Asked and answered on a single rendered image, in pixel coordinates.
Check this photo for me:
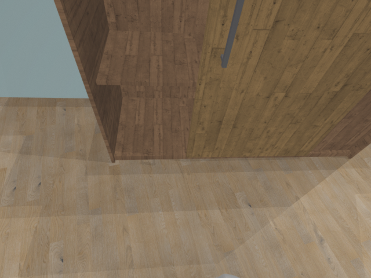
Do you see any wardrobe door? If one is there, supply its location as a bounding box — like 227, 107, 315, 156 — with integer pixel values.
312, 89, 371, 151
186, 0, 371, 158

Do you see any handle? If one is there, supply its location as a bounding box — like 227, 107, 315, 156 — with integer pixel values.
220, 0, 244, 68

